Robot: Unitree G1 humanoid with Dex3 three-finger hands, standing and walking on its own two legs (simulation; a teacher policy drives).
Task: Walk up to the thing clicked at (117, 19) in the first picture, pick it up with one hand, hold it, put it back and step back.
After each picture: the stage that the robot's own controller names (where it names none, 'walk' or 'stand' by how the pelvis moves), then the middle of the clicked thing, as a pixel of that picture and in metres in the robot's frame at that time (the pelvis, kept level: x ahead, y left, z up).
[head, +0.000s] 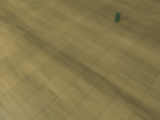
stand; (117, 17) +1.86 -0.53 -0.72
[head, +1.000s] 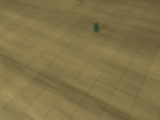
walk; (96, 27) +1.79 -0.06 -0.69
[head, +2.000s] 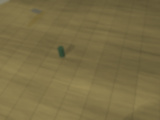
walk; (61, 51) +1.18 +0.29 -0.71
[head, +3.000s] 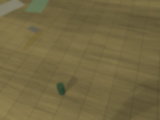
walk; (61, 89) +0.73 +0.25 -0.72
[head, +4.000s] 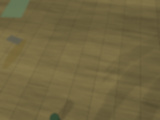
stand; out of the picture +0.40 +0.24 -0.69
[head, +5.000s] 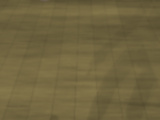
stand; out of the picture +0.36 +0.30 -0.72
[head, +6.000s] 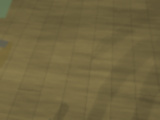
stand; out of the picture +0.32 +0.26 -0.69
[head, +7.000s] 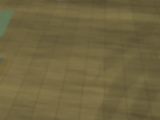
stand; out of the picture +0.33 +0.28 -0.72
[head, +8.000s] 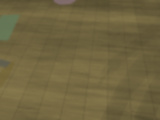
stand; out of the picture +0.34 +0.27 -0.73
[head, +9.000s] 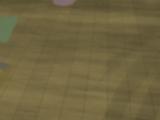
stand; out of the picture +0.32 +0.29 -0.73
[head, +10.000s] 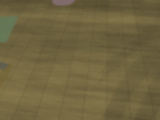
stand; out of the picture +0.31 +0.29 -0.73
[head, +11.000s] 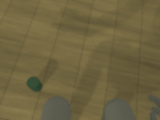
go down; (35, 84) +0.38 +0.27 -0.46
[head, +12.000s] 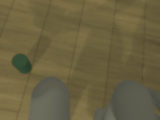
go down; (22, 64) +0.41 +0.29 -0.31
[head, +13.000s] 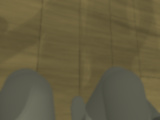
close in; out of the picture +0.39 +0.32 -0.25
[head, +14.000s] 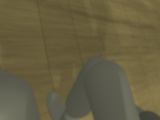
close; out of the picture +0.38 +0.34 -0.22
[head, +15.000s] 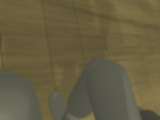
lift; out of the picture +0.37 +0.34 -0.22
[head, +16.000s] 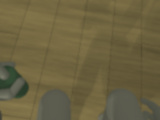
lift; (12, 83) +0.32 +0.25 -0.06
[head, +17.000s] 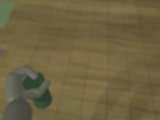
hold; (38, 91) +0.33 +0.17 +0.00
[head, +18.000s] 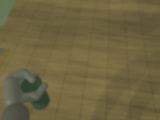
hold; (36, 93) +0.33 +0.18 -0.02
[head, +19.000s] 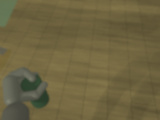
hold; (36, 92) +0.33 +0.18 -0.01
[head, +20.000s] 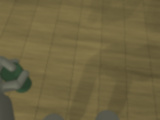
crouch; (17, 78) +0.37 +0.23 -0.08
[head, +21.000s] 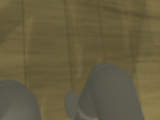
lower; out of the picture +0.42 +0.33 -0.21
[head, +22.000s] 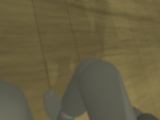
lower; out of the picture +0.40 +0.35 -0.23
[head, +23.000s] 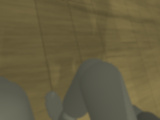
lower; out of the picture +0.39 +0.35 -0.23
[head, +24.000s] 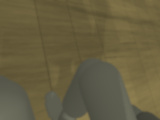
lower; out of the picture +0.39 +0.35 -0.22
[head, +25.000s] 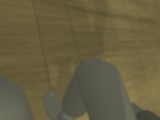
lower; out of the picture +0.39 +0.35 -0.22
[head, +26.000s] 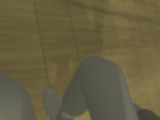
open; out of the picture +0.38 +0.34 -0.22
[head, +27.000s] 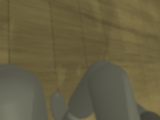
stand; out of the picture +0.39 +0.33 -0.23
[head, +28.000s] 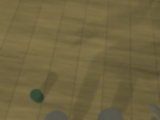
walk; (37, 96) +0.39 +0.26 -0.53
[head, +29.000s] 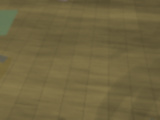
stand; out of the picture +0.35 +0.25 -0.67
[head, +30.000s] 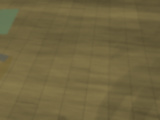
stand; out of the picture +0.36 +0.25 -0.67
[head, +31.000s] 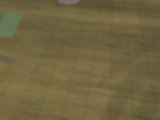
stand; out of the picture +0.36 +0.24 -0.71
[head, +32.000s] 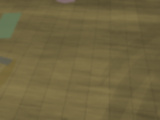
stand; out of the picture +0.35 +0.25 -0.73
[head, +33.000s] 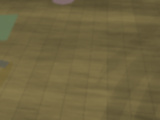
stand; out of the picture +0.33 +0.26 -0.73
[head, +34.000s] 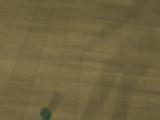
walk; (45, 114) +0.39 +0.21 -0.71
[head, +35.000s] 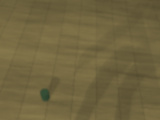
walk; (45, 95) +0.53 +0.24 -0.71
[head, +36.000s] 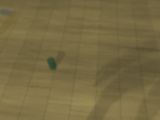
walk; (52, 63) +0.84 +0.30 -0.69
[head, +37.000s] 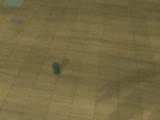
stand; (56, 68) +0.96 +0.24 -0.71
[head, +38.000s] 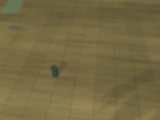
stand; (54, 71) +0.99 +0.26 -0.72
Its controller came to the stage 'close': yes
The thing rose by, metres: 0.70
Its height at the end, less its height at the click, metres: +0.00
